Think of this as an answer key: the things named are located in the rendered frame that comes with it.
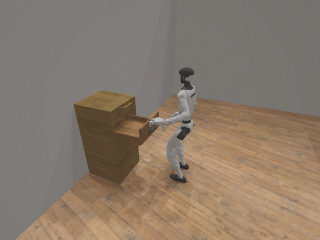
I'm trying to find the left robot upper arm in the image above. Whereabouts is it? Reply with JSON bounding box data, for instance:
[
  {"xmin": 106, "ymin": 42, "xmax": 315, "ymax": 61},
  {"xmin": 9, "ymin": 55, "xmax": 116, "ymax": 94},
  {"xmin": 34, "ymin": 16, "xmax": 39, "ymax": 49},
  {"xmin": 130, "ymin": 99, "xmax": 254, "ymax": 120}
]
[{"xmin": 177, "ymin": 90, "xmax": 190, "ymax": 119}]

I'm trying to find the right robot hand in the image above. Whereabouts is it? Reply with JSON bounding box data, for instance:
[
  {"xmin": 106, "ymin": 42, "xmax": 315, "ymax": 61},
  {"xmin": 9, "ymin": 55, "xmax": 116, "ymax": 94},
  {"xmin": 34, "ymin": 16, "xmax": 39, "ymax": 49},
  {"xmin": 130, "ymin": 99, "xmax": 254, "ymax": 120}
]
[{"xmin": 170, "ymin": 112, "xmax": 179, "ymax": 118}]

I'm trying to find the left robot hand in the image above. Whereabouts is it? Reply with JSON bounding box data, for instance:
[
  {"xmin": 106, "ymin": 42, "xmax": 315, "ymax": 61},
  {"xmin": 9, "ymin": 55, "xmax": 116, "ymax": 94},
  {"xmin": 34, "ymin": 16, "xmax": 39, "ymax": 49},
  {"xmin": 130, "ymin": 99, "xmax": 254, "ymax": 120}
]
[{"xmin": 149, "ymin": 117, "xmax": 165, "ymax": 132}]

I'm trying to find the cabinet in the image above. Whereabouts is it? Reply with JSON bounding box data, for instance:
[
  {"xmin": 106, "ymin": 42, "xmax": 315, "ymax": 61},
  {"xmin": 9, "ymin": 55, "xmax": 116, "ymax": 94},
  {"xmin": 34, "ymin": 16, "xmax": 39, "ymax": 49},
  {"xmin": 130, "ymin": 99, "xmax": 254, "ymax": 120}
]
[{"xmin": 73, "ymin": 90, "xmax": 140, "ymax": 184}]

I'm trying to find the right robot upper arm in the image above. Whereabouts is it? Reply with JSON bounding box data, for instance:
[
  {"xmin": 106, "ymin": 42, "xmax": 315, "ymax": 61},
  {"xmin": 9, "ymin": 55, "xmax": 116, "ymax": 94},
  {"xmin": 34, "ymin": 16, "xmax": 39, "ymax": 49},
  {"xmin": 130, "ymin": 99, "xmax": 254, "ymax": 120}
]
[{"xmin": 192, "ymin": 86, "xmax": 197, "ymax": 107}]

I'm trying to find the drawer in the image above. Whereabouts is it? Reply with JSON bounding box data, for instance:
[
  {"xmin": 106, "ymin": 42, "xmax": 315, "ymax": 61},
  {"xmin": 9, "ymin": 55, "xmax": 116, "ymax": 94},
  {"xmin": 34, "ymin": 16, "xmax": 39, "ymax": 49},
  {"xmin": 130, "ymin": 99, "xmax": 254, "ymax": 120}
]
[{"xmin": 113, "ymin": 111, "xmax": 159, "ymax": 146}]

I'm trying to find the robot right shin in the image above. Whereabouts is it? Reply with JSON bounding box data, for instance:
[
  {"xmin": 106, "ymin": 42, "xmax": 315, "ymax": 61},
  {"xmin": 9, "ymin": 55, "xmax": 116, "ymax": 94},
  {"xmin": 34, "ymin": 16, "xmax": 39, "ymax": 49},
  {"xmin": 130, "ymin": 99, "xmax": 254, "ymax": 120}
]
[{"xmin": 174, "ymin": 143, "xmax": 186, "ymax": 165}]

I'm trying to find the left robot forearm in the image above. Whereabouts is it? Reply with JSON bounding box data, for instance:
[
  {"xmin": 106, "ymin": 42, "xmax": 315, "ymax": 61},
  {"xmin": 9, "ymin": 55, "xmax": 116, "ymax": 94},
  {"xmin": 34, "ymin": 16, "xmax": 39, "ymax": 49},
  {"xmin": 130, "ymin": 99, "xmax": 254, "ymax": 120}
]
[{"xmin": 162, "ymin": 112, "xmax": 188, "ymax": 126}]

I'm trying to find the handle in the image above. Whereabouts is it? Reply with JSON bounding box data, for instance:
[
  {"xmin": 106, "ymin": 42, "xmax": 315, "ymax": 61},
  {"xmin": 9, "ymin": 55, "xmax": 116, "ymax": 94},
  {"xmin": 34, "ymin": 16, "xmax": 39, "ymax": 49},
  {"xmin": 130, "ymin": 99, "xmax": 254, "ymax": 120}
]
[
  {"xmin": 147, "ymin": 124, "xmax": 159, "ymax": 133},
  {"xmin": 123, "ymin": 103, "xmax": 133, "ymax": 110}
]

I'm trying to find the right robot foot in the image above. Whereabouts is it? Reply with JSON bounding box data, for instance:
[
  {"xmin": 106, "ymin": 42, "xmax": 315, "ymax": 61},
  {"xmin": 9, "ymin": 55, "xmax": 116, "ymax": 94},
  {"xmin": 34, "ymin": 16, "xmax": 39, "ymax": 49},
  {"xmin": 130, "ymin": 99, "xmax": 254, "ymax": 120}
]
[{"xmin": 179, "ymin": 162, "xmax": 189, "ymax": 170}]

